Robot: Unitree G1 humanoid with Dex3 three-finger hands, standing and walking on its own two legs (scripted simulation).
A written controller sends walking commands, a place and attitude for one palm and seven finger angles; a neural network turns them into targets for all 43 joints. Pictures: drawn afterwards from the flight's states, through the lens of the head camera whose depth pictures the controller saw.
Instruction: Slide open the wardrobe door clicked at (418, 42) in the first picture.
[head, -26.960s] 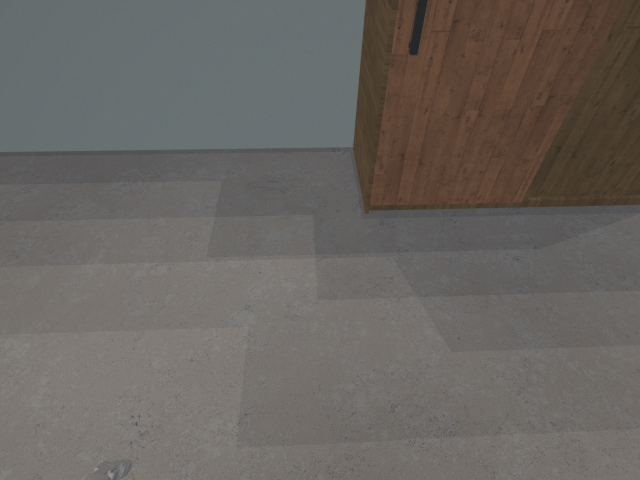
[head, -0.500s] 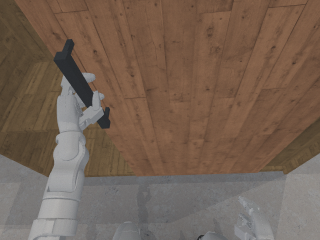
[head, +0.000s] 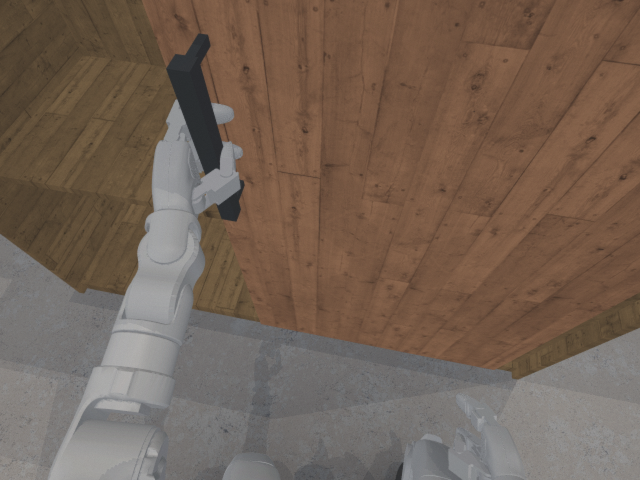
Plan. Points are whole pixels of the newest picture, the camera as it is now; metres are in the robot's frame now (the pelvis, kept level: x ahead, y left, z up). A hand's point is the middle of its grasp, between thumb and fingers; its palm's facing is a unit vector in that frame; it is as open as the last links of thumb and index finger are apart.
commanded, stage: step sideways, sliding the door along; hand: left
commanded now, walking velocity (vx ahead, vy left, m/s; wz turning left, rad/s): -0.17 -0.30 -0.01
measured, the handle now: (218, 143) +0.45 +0.23 +0.10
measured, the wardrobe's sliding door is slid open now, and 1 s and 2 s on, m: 0.62 0.62 0.62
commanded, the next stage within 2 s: stop walking and hold the door there in 0.40 s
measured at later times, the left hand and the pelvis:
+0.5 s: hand (241, 168) +0.41 +0.19 +0.11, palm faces +0.57 -0.82 -0.06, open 6.8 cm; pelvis +0.05 -0.12 +0.00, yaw +3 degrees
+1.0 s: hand (228, 172) +0.40 +0.20 +0.11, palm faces +0.60 -0.74 -0.28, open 6.8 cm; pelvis +0.06 -0.15 -0.02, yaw -1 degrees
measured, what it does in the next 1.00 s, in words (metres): steps to the right: right foot, then left foot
